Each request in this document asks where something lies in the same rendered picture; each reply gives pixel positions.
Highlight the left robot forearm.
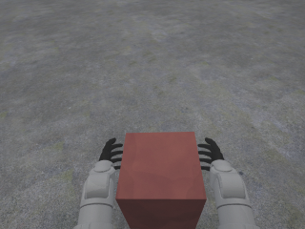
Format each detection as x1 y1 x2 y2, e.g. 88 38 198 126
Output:
73 159 116 229

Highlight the carton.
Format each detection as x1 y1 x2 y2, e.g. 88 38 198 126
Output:
115 132 207 229

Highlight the robot left hand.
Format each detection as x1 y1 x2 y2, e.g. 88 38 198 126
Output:
98 137 123 170

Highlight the right robot forearm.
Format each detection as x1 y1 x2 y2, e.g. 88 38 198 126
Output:
210 159 260 229

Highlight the robot right hand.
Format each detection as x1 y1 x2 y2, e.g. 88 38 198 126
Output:
197 137 225 172

